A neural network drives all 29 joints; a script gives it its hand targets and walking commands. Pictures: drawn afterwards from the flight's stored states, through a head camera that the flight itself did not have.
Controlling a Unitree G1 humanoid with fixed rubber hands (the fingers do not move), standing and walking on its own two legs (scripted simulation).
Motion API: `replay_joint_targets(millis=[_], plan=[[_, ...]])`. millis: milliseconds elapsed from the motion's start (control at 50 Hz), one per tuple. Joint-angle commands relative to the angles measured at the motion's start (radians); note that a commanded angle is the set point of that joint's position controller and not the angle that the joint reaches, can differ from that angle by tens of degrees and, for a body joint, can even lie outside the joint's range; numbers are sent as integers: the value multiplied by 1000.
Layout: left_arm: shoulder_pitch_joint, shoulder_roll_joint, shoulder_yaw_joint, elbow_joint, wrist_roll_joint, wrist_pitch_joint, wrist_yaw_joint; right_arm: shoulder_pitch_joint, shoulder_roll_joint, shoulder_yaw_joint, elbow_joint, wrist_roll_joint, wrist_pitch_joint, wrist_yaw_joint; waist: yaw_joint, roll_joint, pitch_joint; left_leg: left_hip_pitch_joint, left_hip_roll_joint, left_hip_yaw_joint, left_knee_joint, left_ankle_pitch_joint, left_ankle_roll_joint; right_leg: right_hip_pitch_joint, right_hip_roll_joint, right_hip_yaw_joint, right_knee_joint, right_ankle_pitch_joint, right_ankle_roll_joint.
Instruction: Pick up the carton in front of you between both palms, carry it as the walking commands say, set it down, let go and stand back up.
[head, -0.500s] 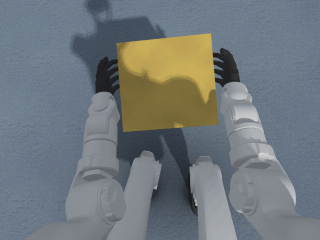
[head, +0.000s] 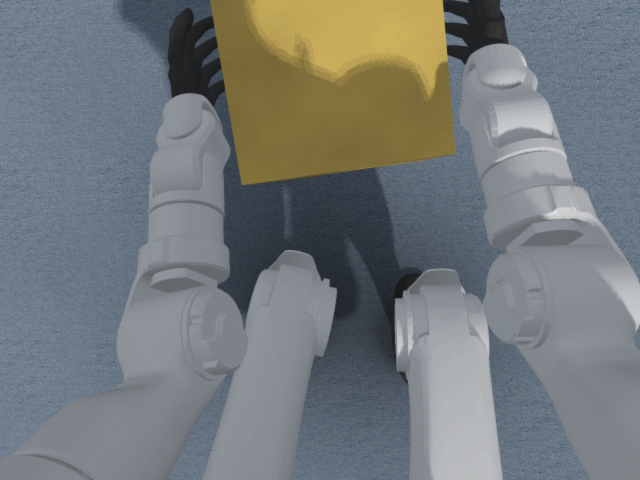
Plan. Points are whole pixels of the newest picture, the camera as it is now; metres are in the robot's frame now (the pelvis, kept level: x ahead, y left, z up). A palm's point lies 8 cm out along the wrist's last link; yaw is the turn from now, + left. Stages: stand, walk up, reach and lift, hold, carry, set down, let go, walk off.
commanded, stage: set down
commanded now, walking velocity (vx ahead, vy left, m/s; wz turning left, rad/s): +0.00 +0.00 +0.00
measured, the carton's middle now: (337, 90) +0.52 +0.05 -0.22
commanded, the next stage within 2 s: none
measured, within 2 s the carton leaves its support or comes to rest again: rests again in 0.56 s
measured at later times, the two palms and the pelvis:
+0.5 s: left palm (214, 107) +0.48 +0.20 -0.19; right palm (467, 65) +0.54 -0.10 -0.20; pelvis +0.01 +0.00 -0.04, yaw +0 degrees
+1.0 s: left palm (217, 111) +0.48 +0.20 -0.21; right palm (467, 67) +0.55 -0.10 -0.22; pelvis +0.00 -0.01 -0.05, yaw +1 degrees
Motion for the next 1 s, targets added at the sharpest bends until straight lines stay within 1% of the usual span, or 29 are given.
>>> replay_joint_targets(millis=[0, 60, 80, 100, 120, 160, 200, 280, 340, 460, 680, 760, 860, 980], plan=[[-665, -759, -507, 1, -121, -25, -257, -520, 877, 334, -43, 111, -43, 187, 57, -91, -1130, 533, -13, 155, -103, 279, 17, 654, 10, -107, -109, 204, -29], [-698, -754, -544, -22, -159, -36, -255, -554, 871, 378, -70, 150, -55, 185, 59, -92, -1168, 553, -9, 157, -62, 319, 15, 665, 5, -110, -64, 243, -30], [-712, -759, -567, -37, -174, -40, -253, -581, 879, 403, -102, 170, -59, 185, 52, -89, -1191, 577, -7, 155, -52, 326, 17, 649, 5, -115, -54, 246, -29], [-724, -763, -588, -48, -187, -42, -249, -599, 886, 421, -126, 191, -64, 187, 49, -68, -1202, 598, -7, 156, -42, 344, 17, 631, 6, -115, -42, 262, -31], [-744, -773, -613, -65, -203, -44, -246, -606, 885, 434, -140, 208, -68, 189, 54, -41, -1209, 596, -8, 159, -33, 365, 13, 637, 5, -108, -28, 281, -35], [-743, -790, -646, -78, -228, -48, -245, -584, 894, 446, -141, 221, -72, 190, 51, -36, -1200, 594, -10, 153, -14, 409, 12, 643, 8, -106, -3, 325, -37], [-716, -788, -654, -60, -235, -52, -247, -549, 898, 442, -114, 219, -77, 190, 47, -39, -1155, 590, -11, 145, 2, 423, 13, 621, 8, -107, 9, 332, -38], [-664, -782, -617, -1, -212, -55, -249, -501, 888, 408, -45, 198, -87, 195, 42, -41, -1034, 537, -13, 137, 13, 381, 15, 542, 7, -106, 15, 280, -43], [-645, -768, -576, 35, -188, -58, -250, -497, 867, 380, -15, 186, -93, 201, 43, -43, -963, 498, -14, 135, 18, 347, 20, 493, 6, -102, 18, 247, -48], [-659, -724, -525, 63, -160, -72, -250, -534, 816, 353, 5, 186, -110, 202, 49, -50, -882, 444, -12, 132, 29, 310, 32, 446, 6, -93, 29, 216, -55], [-679, -629, -482, 114, -150, -106, -241, -566, 720, 332, 60, 201, -139, 198, 54, -47, -776, 395, -2, 123, 57, 279, 45, 419, 2, -74, 52, 198, -64], [-649, -597, -449, 158, -131, -106, -244, -536, 677, 299, 110, 177, -138, 200, 47, -37, -705, 360, 0, 116, 60, 256, 48, 391, -1, -65, 52, 181, -69], [-624, -547, -389, 201, -95, -101, -249, -529, 618, 260, 153, 148, -134, 208, 38, -38, -634, 318, 1, 108, 59, 200, 58, 344, -8, -58, 45, 129, -74], [-589, -477, -325, 245, -58, -95, -251, -502, 541, 215, 195, 115, -126, 214, 26, -38, -566, 279, 4, 101, 59, 159, 68, 315, -14, -48, 37, 98, -79]])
